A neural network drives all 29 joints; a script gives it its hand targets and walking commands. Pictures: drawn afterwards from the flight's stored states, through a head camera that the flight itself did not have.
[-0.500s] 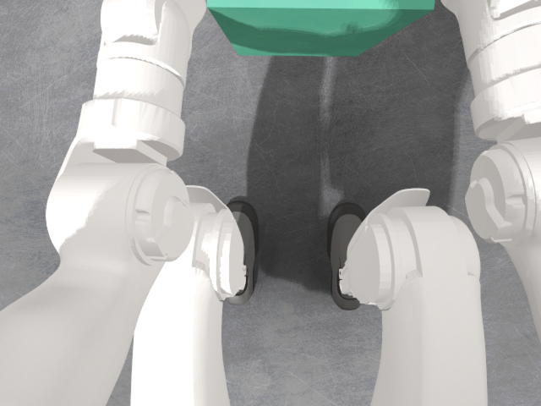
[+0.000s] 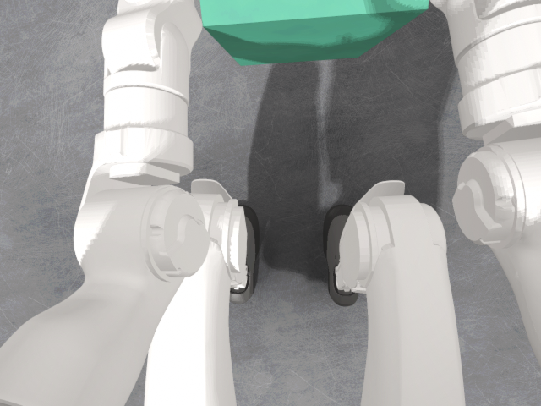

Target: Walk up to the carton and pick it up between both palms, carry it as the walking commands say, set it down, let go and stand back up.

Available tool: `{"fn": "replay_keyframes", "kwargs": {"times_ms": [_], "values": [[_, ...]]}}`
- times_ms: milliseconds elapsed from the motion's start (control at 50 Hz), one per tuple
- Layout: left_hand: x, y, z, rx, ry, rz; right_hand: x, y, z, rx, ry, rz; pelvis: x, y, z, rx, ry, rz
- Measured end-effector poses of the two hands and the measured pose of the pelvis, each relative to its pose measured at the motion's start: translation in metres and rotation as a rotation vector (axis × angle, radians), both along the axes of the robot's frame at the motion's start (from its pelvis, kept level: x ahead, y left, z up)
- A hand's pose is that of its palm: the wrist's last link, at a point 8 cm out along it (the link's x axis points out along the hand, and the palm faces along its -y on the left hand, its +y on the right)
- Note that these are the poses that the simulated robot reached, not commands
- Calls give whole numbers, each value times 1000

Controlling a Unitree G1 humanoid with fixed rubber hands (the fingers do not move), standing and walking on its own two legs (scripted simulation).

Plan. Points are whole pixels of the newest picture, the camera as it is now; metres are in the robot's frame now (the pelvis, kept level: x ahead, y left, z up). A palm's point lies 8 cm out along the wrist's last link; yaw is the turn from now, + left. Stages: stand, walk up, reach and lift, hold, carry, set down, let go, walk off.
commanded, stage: reach and lift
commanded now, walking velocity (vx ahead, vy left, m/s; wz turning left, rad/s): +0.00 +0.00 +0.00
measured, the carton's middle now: out of the picture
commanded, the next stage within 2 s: none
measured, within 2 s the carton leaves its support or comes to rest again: neither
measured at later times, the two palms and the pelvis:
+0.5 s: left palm out of the picture +0.54 +0.14 -0.03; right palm out of the picture +0.56 -0.13 -0.04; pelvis -0.01 +0.00 +0.05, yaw +0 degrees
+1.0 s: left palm out of the picture +0.52 +0.14 +0.03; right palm out of the picture +0.54 -0.13 +0.02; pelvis -0.02 +0.00 +0.10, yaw +0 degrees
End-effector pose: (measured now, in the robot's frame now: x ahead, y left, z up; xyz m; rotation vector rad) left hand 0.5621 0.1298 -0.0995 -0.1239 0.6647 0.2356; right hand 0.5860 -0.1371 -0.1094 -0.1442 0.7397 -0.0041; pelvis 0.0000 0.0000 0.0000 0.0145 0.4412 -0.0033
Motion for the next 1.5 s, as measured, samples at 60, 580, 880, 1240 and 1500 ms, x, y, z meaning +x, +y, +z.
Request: {"fn": "replay_keyframes", "kwargs": {"times_ms": [60,580,880,1240,1500], "values": [[-4,1,6,-3,-2,8,-1,1,8,2,-2,1,0,-1,7,0,-3,0],[-27,7,76,-10,-23,14,-27,7,77,19,-24,-23,-9,-1,61,-15,-57,3],[-41,10,117,-14,-23,14,-42,10,119,12,-27,-19,-16,-1,90,-21,-101,7],[-56,13,165,-1,-19,4,-56,13,166,8,-26,-13,-17,-2,126,-26,-154,14],[-70,16,196,11,-16,1,-68,16,198,6,-26,-7,-18,-3,151,-28,-198,20]]}}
